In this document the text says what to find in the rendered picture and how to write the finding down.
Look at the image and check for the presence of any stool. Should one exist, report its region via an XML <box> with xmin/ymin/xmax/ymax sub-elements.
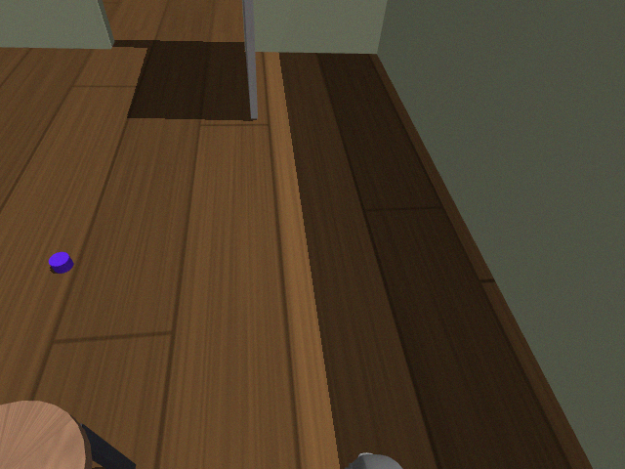
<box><xmin>0</xmin><ymin>401</ymin><xmax>136</xmax><ymax>469</ymax></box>

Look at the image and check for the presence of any tin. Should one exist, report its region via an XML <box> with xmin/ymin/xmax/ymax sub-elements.
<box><xmin>49</xmin><ymin>252</ymin><xmax>73</xmax><ymax>274</ymax></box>

